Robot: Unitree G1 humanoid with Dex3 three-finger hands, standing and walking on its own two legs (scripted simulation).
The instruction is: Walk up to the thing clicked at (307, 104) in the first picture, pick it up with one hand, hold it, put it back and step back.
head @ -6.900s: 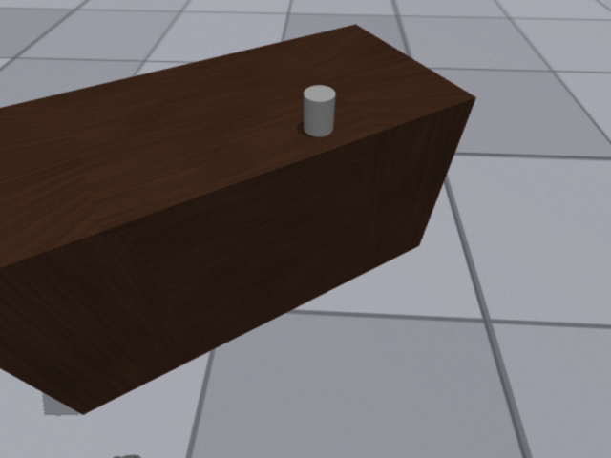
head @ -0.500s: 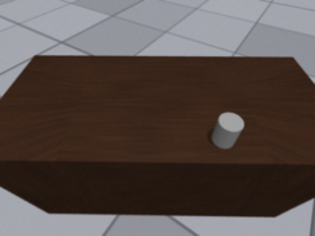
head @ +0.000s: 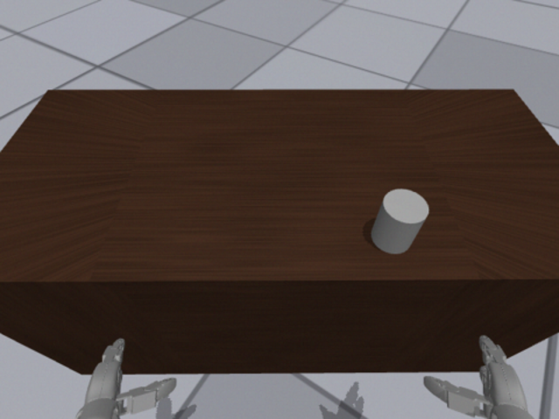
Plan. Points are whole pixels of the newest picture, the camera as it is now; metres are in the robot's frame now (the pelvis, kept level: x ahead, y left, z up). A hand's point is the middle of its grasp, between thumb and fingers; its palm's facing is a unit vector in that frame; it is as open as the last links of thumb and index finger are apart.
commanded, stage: rise first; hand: right
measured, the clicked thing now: (397, 222) +0.45 -0.19 -0.03
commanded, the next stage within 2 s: go down in 1.32 s
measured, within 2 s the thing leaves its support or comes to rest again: neither
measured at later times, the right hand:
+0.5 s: hand (496, 365) +0.20 -0.26 +0.00, palm faces +0.29 +0.89 -0.35, open 17.6 cm
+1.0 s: hand (531, 370) +0.18 -0.26 +0.06, palm faces +0.34 +0.86 -0.39, open 17.6 cm
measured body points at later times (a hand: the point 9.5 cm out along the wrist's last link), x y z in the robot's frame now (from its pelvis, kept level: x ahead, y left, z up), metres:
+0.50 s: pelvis +0.02 +0.00 +0.00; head +0.01 +0.01 +0.45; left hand +0.17 +0.26 -0.09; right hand +0.18 -0.31 +0.02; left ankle +0.01 +0.14 -0.74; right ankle -0.01 -0.15 -0.74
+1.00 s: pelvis +0.00 +0.00 +0.00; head -0.01 +0.02 +0.45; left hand +0.16 +0.26 -0.09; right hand +0.15 -0.31 +0.08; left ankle +0.01 +0.14 -0.74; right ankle -0.01 -0.15 -0.74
